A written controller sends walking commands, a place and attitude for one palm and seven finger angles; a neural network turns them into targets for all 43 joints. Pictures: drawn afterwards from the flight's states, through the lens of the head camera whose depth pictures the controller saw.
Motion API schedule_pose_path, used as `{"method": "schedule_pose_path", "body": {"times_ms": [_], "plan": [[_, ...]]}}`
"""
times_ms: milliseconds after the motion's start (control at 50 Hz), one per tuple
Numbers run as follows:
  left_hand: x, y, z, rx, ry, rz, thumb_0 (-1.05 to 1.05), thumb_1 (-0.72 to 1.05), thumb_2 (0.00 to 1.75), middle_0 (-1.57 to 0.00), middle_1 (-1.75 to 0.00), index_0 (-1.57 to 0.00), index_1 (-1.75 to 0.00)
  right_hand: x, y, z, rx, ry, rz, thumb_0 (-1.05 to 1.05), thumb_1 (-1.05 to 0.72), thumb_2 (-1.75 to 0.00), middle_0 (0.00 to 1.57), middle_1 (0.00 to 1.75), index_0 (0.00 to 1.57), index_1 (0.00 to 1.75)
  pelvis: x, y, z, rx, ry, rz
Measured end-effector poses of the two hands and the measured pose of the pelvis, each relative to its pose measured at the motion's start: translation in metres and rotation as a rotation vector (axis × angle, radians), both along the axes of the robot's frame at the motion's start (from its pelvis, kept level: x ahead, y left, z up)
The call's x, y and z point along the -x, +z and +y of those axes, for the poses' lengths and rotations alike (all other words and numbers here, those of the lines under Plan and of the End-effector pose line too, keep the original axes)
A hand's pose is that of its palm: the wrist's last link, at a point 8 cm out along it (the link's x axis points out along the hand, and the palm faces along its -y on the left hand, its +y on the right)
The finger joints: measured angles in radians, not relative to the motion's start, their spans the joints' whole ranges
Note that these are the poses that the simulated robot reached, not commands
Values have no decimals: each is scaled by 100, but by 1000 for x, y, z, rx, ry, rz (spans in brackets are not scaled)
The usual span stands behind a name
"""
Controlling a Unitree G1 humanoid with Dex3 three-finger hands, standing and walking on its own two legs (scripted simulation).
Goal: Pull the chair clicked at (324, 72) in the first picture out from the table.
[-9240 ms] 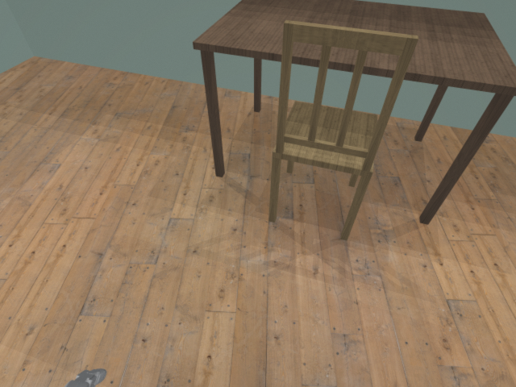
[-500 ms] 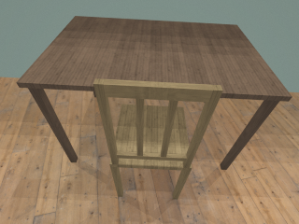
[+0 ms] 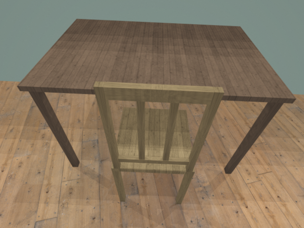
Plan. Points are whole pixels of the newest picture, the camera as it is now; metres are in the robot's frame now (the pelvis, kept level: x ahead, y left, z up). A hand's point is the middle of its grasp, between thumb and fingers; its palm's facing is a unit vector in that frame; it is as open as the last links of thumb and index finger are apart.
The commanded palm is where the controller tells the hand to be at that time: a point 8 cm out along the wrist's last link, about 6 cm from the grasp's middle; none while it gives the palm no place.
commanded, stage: look again from close up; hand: left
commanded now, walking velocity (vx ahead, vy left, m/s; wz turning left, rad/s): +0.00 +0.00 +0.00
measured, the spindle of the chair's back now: (141, 133) +0.45 +0.07 -0.07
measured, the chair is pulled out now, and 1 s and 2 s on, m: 0.00 0.00 0.00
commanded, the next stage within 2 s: none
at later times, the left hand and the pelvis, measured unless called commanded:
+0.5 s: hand out of the picture -0.04 +0.14 -0.18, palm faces +0.04 -0.99 -0.16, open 7.4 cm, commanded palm none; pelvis +0.00 -0.01 +0.00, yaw +0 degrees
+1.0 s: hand out of the picture -0.03 +0.13 -0.18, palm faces +0.04 -0.99 -0.16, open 7.4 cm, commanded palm none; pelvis +0.00 -0.02 +0.00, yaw +0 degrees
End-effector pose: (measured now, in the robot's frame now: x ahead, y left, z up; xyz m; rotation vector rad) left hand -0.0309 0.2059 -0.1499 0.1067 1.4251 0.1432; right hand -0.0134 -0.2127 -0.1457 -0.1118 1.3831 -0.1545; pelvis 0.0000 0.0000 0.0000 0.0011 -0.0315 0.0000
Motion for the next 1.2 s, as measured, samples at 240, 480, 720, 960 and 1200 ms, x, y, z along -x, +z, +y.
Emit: {"method": "schedule_pose_path", "body": {"times_ms": [240, 480, 720, 960, 1200], "plan": [[6, 0, -7, 3, 5, 6, 0, 91, 90, -20, -30, -20, -30, 1, -1, -4, -4, -1, -3, 1, -91, -90, 20, 30, 20, 30, 2, 0, -5, -1, 0, -3], [11, 2, -14, 0, 9, 21, 0, 91, 90, -20, -30, -20, -30, 8, -2, -7, -14, -7, 17, 1, -91, -90, 20, 30, 20, 30, 1, 0, -11, -3, 0, 2], [7, 2, -21, 1, 8, 12, 0, 91, 90, -20, -30, -20, -30, 8, -3, -11, -19, -9, 18, 1, -91, -90, 20, 30, 20, 30, 0, 0, -17, -3, -2, 1], [5, 3, -28, 2, 7, 15, 0, 91, 90, -20, -30, -20, -30, 7, -4, -15, -24, -13, 26, 1, -91, -90, 20, 30, 20, 30, -2, 0, -23, -5, -4, 9], [1, 3, -32, 0, 7, 9, 0, 91, 90, -20, -30, -20, -30, 3, -4, -20, -21, -13, 18, 1, -91, -90, 20, 30, 20, 30, -6, 0, -28, -5, -5, 5]]}}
